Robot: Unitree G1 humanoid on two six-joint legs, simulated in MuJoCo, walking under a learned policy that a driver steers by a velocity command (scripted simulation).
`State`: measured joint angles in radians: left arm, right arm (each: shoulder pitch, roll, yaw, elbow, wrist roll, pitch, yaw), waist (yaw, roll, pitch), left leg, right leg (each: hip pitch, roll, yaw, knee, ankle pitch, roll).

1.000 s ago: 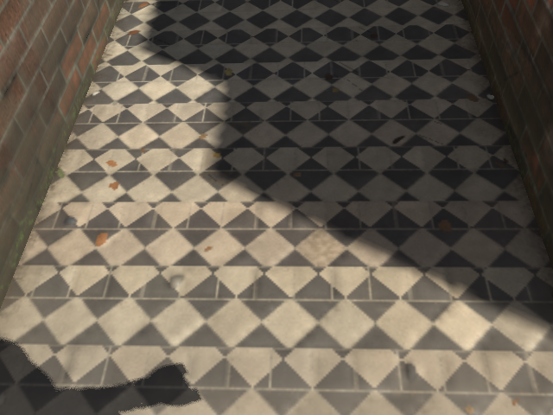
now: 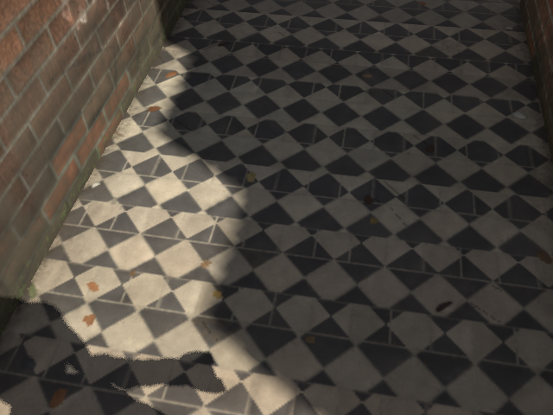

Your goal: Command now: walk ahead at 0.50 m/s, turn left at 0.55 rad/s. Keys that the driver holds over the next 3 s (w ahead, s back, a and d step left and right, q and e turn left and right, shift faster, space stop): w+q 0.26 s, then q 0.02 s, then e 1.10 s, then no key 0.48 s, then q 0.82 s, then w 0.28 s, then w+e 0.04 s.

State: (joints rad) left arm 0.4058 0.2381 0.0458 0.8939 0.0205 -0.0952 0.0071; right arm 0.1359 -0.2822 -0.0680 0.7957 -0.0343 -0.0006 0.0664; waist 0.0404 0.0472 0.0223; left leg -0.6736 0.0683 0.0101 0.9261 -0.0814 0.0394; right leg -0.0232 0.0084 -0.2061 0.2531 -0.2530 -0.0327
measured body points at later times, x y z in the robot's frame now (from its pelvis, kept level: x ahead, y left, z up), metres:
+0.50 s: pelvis +0.25 +0.07 +0.00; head +0.28 +0.09 +0.45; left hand +0.29 +0.33 -0.14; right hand +0.35 -0.18 -0.13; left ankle +0.21 +0.10 -0.74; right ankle +0.39 -0.06 -0.68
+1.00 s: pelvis +0.34 +0.07 -0.01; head +0.38 +0.05 +0.44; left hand +0.43 +0.35 -0.13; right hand +0.46 -0.20 -0.14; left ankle +0.37 +0.23 -0.69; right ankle +0.40 +0.00 -0.75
